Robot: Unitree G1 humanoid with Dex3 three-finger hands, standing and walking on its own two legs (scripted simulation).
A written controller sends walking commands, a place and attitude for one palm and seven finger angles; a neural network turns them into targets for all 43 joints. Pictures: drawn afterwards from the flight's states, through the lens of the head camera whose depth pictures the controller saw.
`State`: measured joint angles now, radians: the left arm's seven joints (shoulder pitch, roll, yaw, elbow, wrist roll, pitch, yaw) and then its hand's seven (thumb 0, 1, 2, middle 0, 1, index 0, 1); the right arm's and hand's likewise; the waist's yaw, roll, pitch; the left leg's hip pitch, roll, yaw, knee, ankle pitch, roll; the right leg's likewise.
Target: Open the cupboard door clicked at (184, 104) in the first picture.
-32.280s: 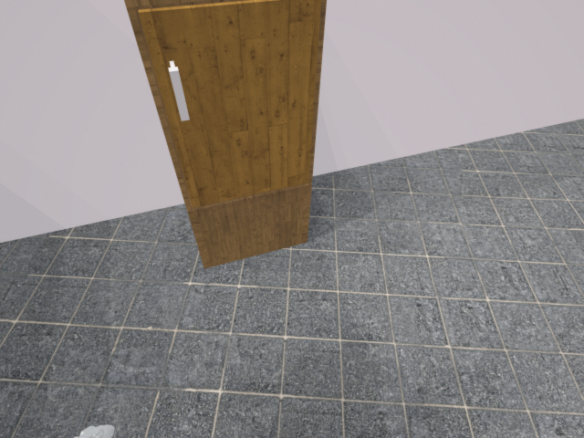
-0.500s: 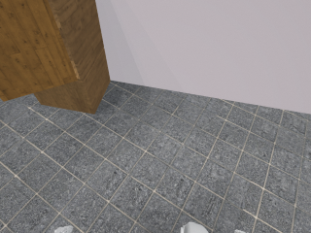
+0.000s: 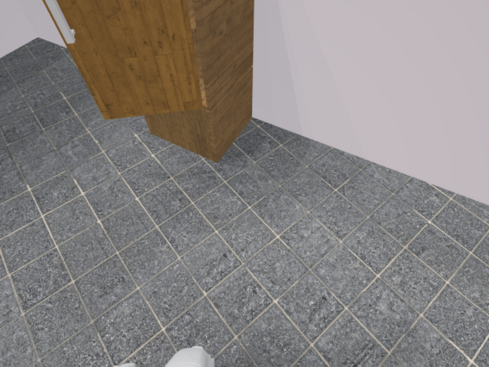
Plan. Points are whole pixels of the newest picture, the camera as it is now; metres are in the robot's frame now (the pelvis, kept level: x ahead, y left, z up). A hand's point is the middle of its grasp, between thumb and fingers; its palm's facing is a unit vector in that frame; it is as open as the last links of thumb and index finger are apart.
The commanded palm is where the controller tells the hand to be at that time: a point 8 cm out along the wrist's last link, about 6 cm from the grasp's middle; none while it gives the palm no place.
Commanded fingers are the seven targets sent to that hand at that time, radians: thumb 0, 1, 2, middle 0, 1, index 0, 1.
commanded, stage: turn to face it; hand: left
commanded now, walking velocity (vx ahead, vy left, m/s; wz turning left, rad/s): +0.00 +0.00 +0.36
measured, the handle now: (62, 17) +0.99 +0.60 +0.04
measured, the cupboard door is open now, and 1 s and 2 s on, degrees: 38 38 38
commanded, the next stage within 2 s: take the last steps up to it in 0.30 s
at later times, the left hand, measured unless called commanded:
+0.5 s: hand out of the picture +0.05 +0.21 -0.17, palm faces +0.18 -0.95 -0.26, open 7.4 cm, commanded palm none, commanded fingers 0.00 0.90 0.90 -0.20 -0.30 -0.20 -0.30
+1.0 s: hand out of the picture -0.04 +0.21 -0.18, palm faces +0.41 -0.90 -0.18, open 7.4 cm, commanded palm none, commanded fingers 0.00 0.90 0.90 -0.20 -0.30 -0.20 -0.30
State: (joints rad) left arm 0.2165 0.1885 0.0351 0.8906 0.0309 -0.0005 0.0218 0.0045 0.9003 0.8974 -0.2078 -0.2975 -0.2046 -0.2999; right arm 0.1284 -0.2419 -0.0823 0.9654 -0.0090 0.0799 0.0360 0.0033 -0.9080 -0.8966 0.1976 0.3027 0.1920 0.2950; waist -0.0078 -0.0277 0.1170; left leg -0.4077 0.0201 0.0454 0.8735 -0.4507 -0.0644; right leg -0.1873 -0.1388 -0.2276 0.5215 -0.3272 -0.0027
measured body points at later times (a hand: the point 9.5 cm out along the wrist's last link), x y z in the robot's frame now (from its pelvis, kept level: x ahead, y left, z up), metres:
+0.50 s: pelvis +0.01 +0.00 -0.01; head +0.05 -0.01 +0.44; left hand +0.04 +0.26 -0.15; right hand +0.12 -0.22 -0.17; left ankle +0.00 +0.13 -0.74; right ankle +0.02 -0.11 -0.74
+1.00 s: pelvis +0.11 +0.09 -0.02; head +0.15 +0.11 +0.43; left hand -0.06 +0.26 -0.17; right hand +0.29 -0.10 -0.16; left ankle +0.13 +0.21 -0.75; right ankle +0.03 -0.10 -0.73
